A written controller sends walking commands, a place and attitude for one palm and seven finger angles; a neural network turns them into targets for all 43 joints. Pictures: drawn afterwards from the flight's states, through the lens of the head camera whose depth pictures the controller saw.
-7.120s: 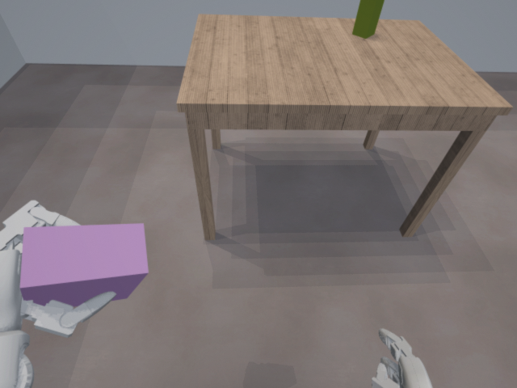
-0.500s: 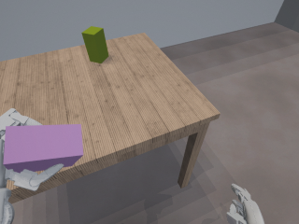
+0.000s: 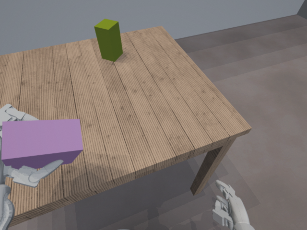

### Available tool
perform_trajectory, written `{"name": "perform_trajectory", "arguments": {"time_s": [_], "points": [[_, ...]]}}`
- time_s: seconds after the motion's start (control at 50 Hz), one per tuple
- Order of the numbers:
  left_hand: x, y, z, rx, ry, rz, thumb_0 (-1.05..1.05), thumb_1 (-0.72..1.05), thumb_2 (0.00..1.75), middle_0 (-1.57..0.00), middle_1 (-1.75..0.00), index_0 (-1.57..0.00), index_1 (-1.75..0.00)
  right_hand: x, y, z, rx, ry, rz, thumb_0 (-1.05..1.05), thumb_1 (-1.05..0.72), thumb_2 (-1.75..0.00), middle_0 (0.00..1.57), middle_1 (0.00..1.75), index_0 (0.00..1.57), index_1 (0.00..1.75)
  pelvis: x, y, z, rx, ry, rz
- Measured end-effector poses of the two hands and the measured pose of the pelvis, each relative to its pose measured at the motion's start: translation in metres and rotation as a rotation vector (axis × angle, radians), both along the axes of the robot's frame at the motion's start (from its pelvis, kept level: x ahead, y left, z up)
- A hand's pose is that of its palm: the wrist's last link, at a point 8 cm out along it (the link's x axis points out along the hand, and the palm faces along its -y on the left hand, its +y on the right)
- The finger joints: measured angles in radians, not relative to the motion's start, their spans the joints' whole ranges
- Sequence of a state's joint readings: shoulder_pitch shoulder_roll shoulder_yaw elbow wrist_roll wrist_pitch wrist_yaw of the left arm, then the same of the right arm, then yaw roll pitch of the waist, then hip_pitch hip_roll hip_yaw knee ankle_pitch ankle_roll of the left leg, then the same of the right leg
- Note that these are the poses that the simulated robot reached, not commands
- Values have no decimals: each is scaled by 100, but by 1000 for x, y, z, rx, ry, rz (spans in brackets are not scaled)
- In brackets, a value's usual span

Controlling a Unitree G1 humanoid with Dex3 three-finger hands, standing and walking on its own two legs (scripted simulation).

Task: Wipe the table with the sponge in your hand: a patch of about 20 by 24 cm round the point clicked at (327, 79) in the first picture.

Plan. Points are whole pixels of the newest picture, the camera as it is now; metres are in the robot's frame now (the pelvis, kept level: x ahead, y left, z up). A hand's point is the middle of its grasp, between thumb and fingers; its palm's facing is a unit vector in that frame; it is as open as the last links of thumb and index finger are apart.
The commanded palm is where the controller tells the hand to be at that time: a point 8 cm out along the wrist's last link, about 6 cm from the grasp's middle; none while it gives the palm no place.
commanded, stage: come to a stop and stand still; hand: left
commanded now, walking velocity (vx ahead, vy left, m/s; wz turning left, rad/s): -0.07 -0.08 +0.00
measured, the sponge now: (54, 145) +0.24 +0.21 +0.16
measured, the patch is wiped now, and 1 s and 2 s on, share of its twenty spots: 0.00 0.00 0.00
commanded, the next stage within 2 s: look again from close up in 1.38 s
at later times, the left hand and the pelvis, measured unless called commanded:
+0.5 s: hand (3, 137) +0.23 +0.29 +0.19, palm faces +0.46 -0.81 -0.38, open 10.1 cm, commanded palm +0.15 +0.29 +0.19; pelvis -0.01 +0.01 +0.01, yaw -2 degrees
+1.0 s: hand (2, 150) +0.22 +0.30 +0.16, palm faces +0.38 -0.85 -0.36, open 10.1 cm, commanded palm +0.16 +0.33 +0.19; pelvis +0.00 +0.05 +0.01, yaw +0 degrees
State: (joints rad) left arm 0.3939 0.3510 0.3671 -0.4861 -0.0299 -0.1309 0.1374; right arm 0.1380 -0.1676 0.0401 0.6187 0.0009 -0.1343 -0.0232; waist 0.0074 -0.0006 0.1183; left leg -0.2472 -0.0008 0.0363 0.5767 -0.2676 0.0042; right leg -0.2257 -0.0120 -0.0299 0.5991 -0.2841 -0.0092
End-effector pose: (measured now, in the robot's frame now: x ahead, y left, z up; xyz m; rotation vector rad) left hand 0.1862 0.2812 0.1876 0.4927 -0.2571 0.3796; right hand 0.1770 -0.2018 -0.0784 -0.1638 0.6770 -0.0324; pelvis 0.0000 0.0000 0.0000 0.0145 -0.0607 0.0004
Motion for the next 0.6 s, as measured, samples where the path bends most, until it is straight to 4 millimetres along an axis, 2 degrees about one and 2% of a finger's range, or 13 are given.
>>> {"name": "perform_trajectory", "arguments": {"time_s": [0.1, 0.24, 0.34, 0.4, 0.46, 0.52, 0.6], "points": [[-1, -9, 7, -25, 22, -52, -1, -49, 100, -72, -136, -73, -136, 11, 4, 17, -3, -18, -4, 2, -90, -90, 21, 30, 20, 30, 11, 0, 11, -34, 36, -9], [-1, 7, -2, -67, 71, 7, -1, -49, 100, -72, -136, -73, -136, 23, -13, 30, -77, -30, -34, 2, -90, -90, 21, 30, 20, 30, 12, 2, 16, -38, 47, -12], [-5, 9, -8, -110, 76, 23, -1, -49, 100, -72, -136, -73, -136, 23, -21, 38, -111, -48, -47, 2, -90, -90, 21, 30, 20, 30, 7, 5, 17, -38, 42, -10], [5, 31, 12, 49, -6, 5, -1, -49, 100, -72, -136, -73, -136, 15, -20, 38, -134, -36, 0, 2, -90, -90, 20, 30, 20, 30, -3, 3, 15, -42, 54, 2], [8, 50, 17, 23, -71, 44, -1, -49, 100, -72, -136, -73, -136, 3, -17, 37, -112, -34, 2, 2, -90, -90, 20, 30, 20, 30, -11, 8, 13, -38, 49, -18], [2, 41, 9, -13, -64, -11, -1, -49, 100, -72, -136, -73, -136, -13, -13, 38, -93, -49, -24, 2, -90, -90, 20, 30, 20, 30, -15, 18, 13, -35, 42, -33], [-11, 24, -11, -36, 14, -134, -1, -49, 100, -72, -136, -73, -136, -35, -3, 34, -100, -20, -55, 2, -90, -90, 21, 30, 20, 30, -17, 30, 12, -34, 42, -33]]}}
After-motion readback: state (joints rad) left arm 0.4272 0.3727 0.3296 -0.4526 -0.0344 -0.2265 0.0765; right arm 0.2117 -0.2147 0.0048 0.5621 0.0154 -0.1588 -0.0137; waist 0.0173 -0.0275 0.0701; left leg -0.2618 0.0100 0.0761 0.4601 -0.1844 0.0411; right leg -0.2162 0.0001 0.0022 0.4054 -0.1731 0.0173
